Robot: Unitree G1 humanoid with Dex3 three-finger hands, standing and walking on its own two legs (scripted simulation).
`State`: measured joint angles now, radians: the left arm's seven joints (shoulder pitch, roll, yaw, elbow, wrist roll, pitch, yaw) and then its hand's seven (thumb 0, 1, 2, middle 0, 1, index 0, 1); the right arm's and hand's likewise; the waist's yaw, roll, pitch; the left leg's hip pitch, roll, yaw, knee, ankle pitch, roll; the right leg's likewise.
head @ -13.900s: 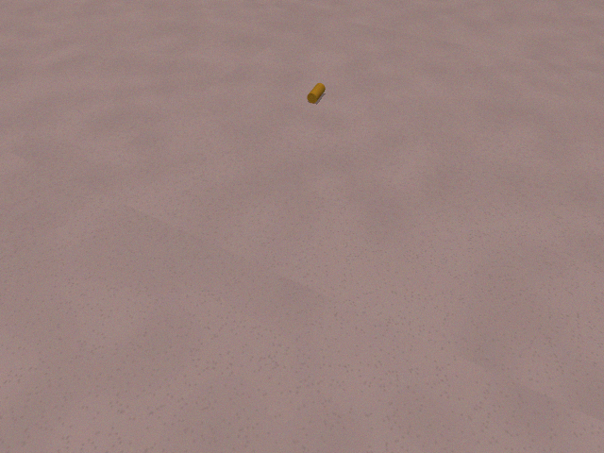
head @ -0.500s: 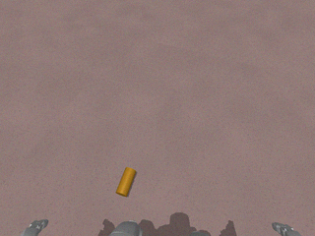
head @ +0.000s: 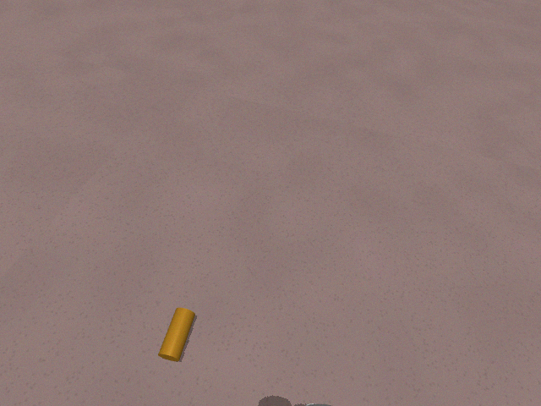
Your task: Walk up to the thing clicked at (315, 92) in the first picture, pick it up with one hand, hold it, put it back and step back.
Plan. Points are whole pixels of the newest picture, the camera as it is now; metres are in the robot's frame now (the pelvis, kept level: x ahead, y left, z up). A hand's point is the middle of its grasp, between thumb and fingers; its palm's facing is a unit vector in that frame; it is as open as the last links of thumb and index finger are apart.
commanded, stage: walk up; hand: left
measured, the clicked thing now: (177, 333) +0.43 +0.26 -0.71
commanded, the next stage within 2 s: stand in 1.28 s
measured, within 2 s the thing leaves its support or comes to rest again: neither
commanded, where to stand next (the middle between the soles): +0.06 +0.00 m, yaw +4 degrees
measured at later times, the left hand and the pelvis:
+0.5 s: hand out of the picture +0.04 +0.34 -0.14, palm faces +0.10 -0.89 -0.45, open 7.4 cm; pelvis -0.02 +0.03 +0.00, yaw +5 degrees
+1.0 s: hand out of the picture +0.01 +0.25 -0.14, palm faces +0.06 -0.92 -0.39, open 7.4 cm; pelvis -0.01 -0.02 +0.01, yaw +5 degrees
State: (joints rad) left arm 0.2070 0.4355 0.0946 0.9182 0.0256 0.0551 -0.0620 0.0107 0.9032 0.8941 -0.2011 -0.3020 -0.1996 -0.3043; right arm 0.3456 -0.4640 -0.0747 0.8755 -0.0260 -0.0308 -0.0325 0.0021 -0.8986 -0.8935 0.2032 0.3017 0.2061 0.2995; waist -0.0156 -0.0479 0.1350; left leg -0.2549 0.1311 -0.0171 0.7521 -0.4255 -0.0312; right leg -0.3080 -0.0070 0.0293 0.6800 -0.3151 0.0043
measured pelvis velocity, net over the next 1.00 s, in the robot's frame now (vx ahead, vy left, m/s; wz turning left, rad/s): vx -0.01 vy -0.02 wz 0.09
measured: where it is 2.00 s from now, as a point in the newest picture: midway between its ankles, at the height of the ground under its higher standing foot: outside the picture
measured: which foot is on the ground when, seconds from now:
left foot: down 0.00-0.00, up 0.02-0.36, down 0.38-0.78, up 0.80-1.00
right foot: down 0.00-0.38, up 0.40-0.74, down 0.76-1.00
